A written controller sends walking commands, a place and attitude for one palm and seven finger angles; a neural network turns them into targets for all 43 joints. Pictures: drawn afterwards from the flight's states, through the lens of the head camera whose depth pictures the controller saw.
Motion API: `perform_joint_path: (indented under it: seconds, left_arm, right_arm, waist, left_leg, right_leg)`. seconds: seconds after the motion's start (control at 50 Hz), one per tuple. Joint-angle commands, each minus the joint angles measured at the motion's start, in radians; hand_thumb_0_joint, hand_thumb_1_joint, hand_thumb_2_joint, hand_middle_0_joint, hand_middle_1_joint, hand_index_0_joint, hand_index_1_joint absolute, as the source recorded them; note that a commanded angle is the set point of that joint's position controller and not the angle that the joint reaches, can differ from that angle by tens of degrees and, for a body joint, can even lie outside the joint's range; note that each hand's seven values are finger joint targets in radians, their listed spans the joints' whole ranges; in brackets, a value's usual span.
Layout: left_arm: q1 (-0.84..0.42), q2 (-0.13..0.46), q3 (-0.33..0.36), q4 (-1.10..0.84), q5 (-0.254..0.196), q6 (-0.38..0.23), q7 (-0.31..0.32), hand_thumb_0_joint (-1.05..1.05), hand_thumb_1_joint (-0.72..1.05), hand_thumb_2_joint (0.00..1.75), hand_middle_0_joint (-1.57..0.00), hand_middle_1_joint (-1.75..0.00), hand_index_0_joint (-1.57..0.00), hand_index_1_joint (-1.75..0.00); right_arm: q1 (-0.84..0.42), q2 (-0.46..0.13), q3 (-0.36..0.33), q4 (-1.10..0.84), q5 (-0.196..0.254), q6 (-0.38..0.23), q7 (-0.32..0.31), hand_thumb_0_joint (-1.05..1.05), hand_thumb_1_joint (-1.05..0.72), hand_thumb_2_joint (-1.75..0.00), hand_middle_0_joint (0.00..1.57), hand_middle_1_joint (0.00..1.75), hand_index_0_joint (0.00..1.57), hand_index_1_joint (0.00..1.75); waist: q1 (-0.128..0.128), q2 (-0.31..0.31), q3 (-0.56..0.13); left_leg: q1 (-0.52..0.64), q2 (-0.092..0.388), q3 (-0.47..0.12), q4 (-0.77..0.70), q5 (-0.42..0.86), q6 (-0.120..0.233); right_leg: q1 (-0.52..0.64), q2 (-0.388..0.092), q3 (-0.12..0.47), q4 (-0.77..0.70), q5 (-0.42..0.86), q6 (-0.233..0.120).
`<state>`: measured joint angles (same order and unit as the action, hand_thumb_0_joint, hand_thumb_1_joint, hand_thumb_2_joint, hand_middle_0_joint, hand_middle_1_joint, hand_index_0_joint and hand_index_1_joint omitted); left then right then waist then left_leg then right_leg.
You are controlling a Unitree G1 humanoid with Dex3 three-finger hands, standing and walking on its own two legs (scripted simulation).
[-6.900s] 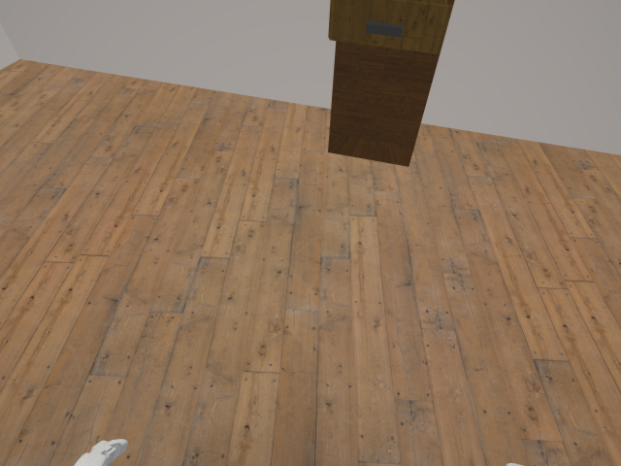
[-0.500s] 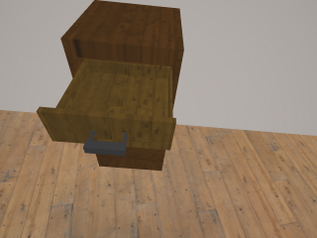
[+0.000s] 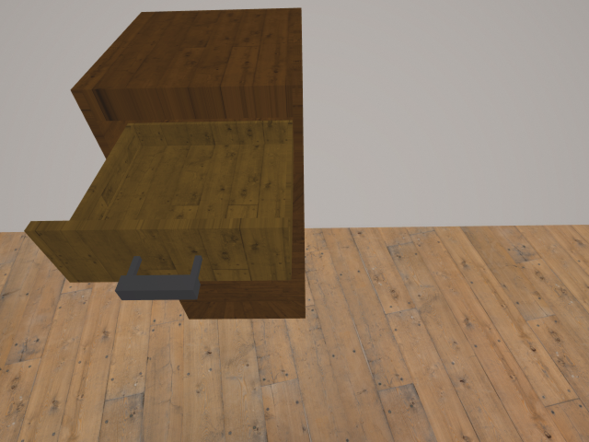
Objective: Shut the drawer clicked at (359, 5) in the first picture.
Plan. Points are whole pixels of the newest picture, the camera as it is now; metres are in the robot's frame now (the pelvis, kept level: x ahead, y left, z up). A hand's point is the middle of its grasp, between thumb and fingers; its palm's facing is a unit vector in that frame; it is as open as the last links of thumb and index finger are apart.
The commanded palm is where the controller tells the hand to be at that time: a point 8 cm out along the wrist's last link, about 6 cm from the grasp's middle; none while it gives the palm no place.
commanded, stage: look again from close up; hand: left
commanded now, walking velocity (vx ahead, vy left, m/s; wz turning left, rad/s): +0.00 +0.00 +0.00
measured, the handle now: (163, 274) +0.35 +0.23 +0.02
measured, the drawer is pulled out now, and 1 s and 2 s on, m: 0.30 0.30 0.30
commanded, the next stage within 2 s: shuffle to correct the standing spot in 0.14 s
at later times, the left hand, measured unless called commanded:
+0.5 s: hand out of the picture -0.01 +0.16 -0.18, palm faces +0.10 -0.98 -0.18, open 7.3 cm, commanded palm none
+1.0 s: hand out of the picture +0.11 +0.18 -0.16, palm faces +0.08 -0.96 -0.26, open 7.2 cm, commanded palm none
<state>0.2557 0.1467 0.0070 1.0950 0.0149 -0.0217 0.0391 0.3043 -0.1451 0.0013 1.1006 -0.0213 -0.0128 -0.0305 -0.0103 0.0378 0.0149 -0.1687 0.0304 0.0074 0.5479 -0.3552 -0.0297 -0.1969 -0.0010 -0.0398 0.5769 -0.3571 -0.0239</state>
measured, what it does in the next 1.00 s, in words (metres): steps on the spot: right foot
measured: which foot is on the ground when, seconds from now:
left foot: down 0.00-0.78, up 0.80-1.00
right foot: down 0.00-0.54, up 0.56-0.74, down 0.76-1.00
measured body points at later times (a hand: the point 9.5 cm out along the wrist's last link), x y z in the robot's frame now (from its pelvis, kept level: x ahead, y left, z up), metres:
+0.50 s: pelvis +0.02 +0.00 +0.00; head +0.02 +0.00 +0.45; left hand -0.02 +0.22 -0.16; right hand +0.01 -0.23 -0.16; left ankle -0.03 +0.12 -0.73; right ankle -0.03 -0.10 -0.73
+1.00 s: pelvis +0.05 -0.01 +0.00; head +0.07 -0.03 +0.45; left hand +0.11 +0.23 -0.14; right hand +0.07 -0.22 -0.17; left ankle +0.03 +0.13 -0.71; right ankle +0.07 -0.08 -0.73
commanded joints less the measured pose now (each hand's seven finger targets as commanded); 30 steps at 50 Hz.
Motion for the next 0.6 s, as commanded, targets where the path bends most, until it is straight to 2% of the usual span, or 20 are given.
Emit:
perform_joint_path:
  seconds: [0.0,0.04,0.1,0.18,0.22,0.24,0.28,0.34,0.38,0.4,0.42,0.44,0.46,0.48,0.5,0.52,0.54,0.56,0.58]
  left_arm:
    - [0.060,0.113,0.016,-0.027,-0.005,-0.015,0.001,0.00,0.90,0.90,-0.20,-0.30,-0.20,-0.30]
    - [0.061,0.120,0.018,-0.026,-0.006,-0.016,0.001,0.00,0.90,0.90,-0.20,-0.30,-0.20,-0.30]
    - [0.061,0.121,0.018,-0.026,-0.006,-0.014,0.000,0.00,0.90,0.90,-0.20,-0.30,-0.20,-0.30]
    - [0.066,0.128,0.020,-0.023,-0.006,-0.015,-0.001,0.00,0.90,0.90,-0.20,-0.30,-0.20,-0.30]
    - [0.069,0.130,0.021,-0.021,-0.006,-0.016,0.000,0.00,0.90,0.90,-0.20,-0.30,-0.20,-0.30]
    - [0.080,0.133,0.022,-0.018,-0.005,-0.016,-0.001,0.00,0.90,0.90,-0.20,-0.30,-0.20,-0.30]
    - [0.090,0.142,0.028,-0.016,0.000,-0.013,-0.004,0.00,0.90,0.90,-0.20,-0.30,-0.20,-0.30]
    - [0.118,0.166,0.043,-0.019,0.004,-0.008,-0.008,0.00,0.90,0.90,-0.20,-0.30,-0.20,-0.30]
    - [0.138,0.172,0.053,-0.024,0.008,-0.009,-0.009,0.00,0.90,0.90,-0.20,-0.30,-0.20,-0.30]
    - [0.144,0.167,0.054,-0.026,0.009,-0.011,-0.008,0.00,0.90,0.90,-0.20,-0.30,-0.20,-0.30]
    - [0.142,0.164,0.056,-0.027,0.008,-0.013,-0.008,0.00,0.90,0.90,-0.20,-0.30,-0.20,-0.30]
    - [0.126,0.158,0.055,-0.031,0.007,-0.011,-0.009,0.00,0.90,0.90,-0.20,-0.30,-0.20,-0.30]
    - [0.110,0.144,0.052,-0.037,0.005,-0.009,-0.012,0.00,0.90,0.90,-0.20,-0.30,-0.20,-0.30]
    - [0.086,0.121,0.048,-0.047,0.009,-0.005,-0.014,0.00,0.90,0.90,-0.20,-0.30,-0.20,-0.30]
    - [0.066,0.091,0.041,-0.064,0.009,-0.002,-0.017,0.00,0.90,0.90,-0.20,-0.30,-0.20,-0.30]
    - [0.035,0.064,0.035,-0.079,0.012,-0.006,-0.018,0.00,0.90,0.90,-0.20,-0.30,-0.20,-0.30]
    - [-0.012,0.063,0.031,-0.103,0.013,-0.009,-0.016,0.00,0.90,0.90,-0.20,-0.30,-0.20,-0.30]
    - [-0.030,0.068,0.032,-0.116,0.010,-0.011,-0.017,0.00,0.90,0.90,-0.20,-0.30,-0.20,-0.30]
    - [-0.046,0.061,0.034,-0.119,0.008,-0.015,-0.020,0.00,0.90,0.90,-0.20,-0.30,-0.20,-0.30]
  right_arm:
    - [0.078,-0.070,-0.005,-0.017,0.006,-0.014,-0.004,0.00,-0.90,-0.90,0.20,0.30,0.20,0.30]
    - [0.066,-0.073,-0.005,-0.014,0.006,-0.013,-0.005,0.00,-0.90,-0.90,0.20,0.30,0.20,0.30]
    - [0.052,-0.077,-0.004,-0.012,0.008,-0.010,-0.005,0.00,-0.90,-0.90,0.20,0.30,0.20,0.30]
    - [0.045,-0.073,-0.002,-0.005,0.008,-0.008,-0.005,0.00,-0.90,-0.90,0.20,0.30,0.20,0.30]
    - [0.039,-0.078,-0.003,-0.004,0.008,-0.006,-0.005,0.00,-0.90,-0.90,0.20,0.30,0.20,0.30]
    - [0.043,-0.077,-0.002,0.002,0.007,-0.004,-0.005,0.00,-0.90,-0.90,0.20,0.30,0.20,0.30]
    - [0.043,-0.067,-0.003,0.003,0.004,0.000,0.000,0.00,-0.90,-0.90,0.20,0.30,0.20,0.30]
    - [0.028,-0.060,-0.004,-0.010,-0.001,0.004,0.006,0.00,-0.90,-0.90,0.20,0.30,0.20,0.30]
    - [0.021,-0.053,-0.007,-0.020,-0.002,0.000,0.010,0.00,-0.90,-0.90,0.20,0.30,0.20,0.30]
    - [0.016,-0.058,-0.006,-0.025,-0.003,-0.004,0.011,0.00,-0.90,-0.90,0.20,0.30,0.20,0.30]
    - [0.031,-0.053,-0.007,-0.025,-0.002,-0.008,0.013,0.00,-0.90,-0.90,0.20,0.30,0.20,0.30]
    - [0.063,-0.053,-0.007,-0.016,-0.001,-0.013,0.012,0.00,-0.90,-0.90,0.20,0.30,0.20,0.30]
    - [0.104,-0.055,-0.005,0.003,0.000,-0.019,0.012,0.00,-0.90,-0.90,0.20,0.30,0.20,0.30]
    - [0.155,-0.072,-0.009,0.022,-0.002,-0.023,0.013,0.00,-0.90,-0.90,0.20,0.30,0.20,0.30]
    - [0.200,-0.117,-0.017,0.038,-0.007,-0.024,0.010,0.00,-0.90,-0.90,0.20,0.30,0.20,0.30]
    - [0.253,-0.150,-0.025,0.052,-0.010,-0.022,0.003,0.00,-0.90,-0.90,0.20,0.30,0.20,0.30]
    - [0.281,-0.141,-0.023,0.054,-0.012,-0.023,-0.002,0.00,-0.90,-0.90,0.20,0.30,0.20,0.30]
    - [0.281,-0.131,-0.015,0.044,-0.011,-0.028,-0.005,0.00,-0.90,-0.90,0.20,0.30,0.20,0.30]
    - [0.272,-0.114,-0.011,0.040,-0.009,-0.033,-0.008,0.00,-0.90,-0.90,0.20,0.30,0.20,0.30]
  waist:
    - [-0.003,-0.061,0.043]
    - [0.002,-0.043,0.027]
    - [0.005,-0.060,0.043]
    - [0.005,-0.075,0.026]
    - [0.007,-0.059,0.031]
    - [0.010,-0.059,0.019]
    - [0.015,-0.106,0.038]
    - [0.032,-0.145,0.105]
    - [0.039,-0.168,0.125]
    - [0.040,-0.153,0.133]
    - [0.030,-0.144,0.119]
    - [0.012,-0.115,0.110]
    - [-0.004,-0.080,0.098]
    - [-0.023,-0.003,0.107]
    - [-0.036,0.152,0.122]
    - [-0.055,0.271,0.134]
    - [-0.069,0.273,0.168]
    - [-0.064,0.228,0.158]
    - [-0.059,0.155,0.151]
  left_leg:
    - [-0.024,0.052,-0.028,-0.099,0.308,0.041]
    - [-0.015,0.051,-0.024,-0.101,0.324,0.039]
    - [-0.015,0.050,-0.022,-0.118,0.293,0.038]
    - [-0.001,0.048,-0.015,-0.127,0.280,0.034]
    - [-0.002,0.045,-0.011,-0.121,0.276,0.030]
    - [-0.001,0.039,0.000,-0.110,0.222,0.030]
    - [-0.045,0.013,0.025,-0.082,0.088,0.031]
    - [-0.131,-0.010,0.062,0.018,-0.036,0.030]
    - [-0.171,-0.006,0.066,0.054,-0.063,0.035]
    - [-0.178,-0.001,0.065,0.053,-0.064,0.036]
    - [-0.153,0.004,0.074,0.018,-0.052,0.038]
    - [-0.086,0.003,0.078,-0.048,-0.010,0.042]
    - [-0.009,0.005,0.070,-0.098,0.044,0.048]
    - [0.047,0.035,0.018,-0.131,0.119,0.067]
    - [0.082,0.128,-0.100,-0.163,0.182,0.117]
    - [0.104,0.230,-0.234,-0.244,0.245,0.190]
    - [0.135,0.276,-0.307,-0.275,0.377,0.250]
    - [0.159,0.294,-0.317,-0.256,0.496,0.287]
    - [0.155,0.303,-0.305,-0.227,0.618,0.300]
  right_leg:
    - [0.009,-0.098,0.082,-0.115,0.386,-0.027]
    - [0.030,-0.105,0.083,-0.114,0.428,-0.026]
    - [0.026,-0.106,0.082,-0.129,0.411,-0.026]
    - [0.044,-0.110,0.087,-0.144,0.440,-0.028]
    - [0.043,-0.116,0.093,-0.149,0.457,-0.028]
    - [0.053,-0.120,0.106,-0.156,0.401,-0.033]
    - [0.056,-0.137,0.141,-0.200,0.239,-0.053]
    - [0.028,-0.205,0.245,-0.290,0.039,-0.104]
    - [0.034,-0.232,0.272,-0.306,0.026,-0.135]
    - [0.035,-0.241,0.276,-0.293,0.074,-0.145]
    - [0.033,-0.243,0.249,-0.267,0.120,-0.147]
    - [0.000,-0.225,0.208,-0.225,0.141,-0.136]
    - [-0.041,-0.179,0.150,-0.169,0.133,-0.113]
    - [-0.100,-0.106,0.071,-0.078,0.068,-0.083]
    - [-0.190,-0.030,-0.013,0.047,-0.039,-0.048]
    - [-0.273,0.017,-0.097,0.192,-0.159,-0.024]
    - [-0.382,0.015,-0.077,0.327,-0.268,-0.027]
    - [-0.434,-0.015,-0.043,0.416,-0.280,-0.035]
    - [-0.438,-0.033,-0.031,0.449,-0.270,-0.037]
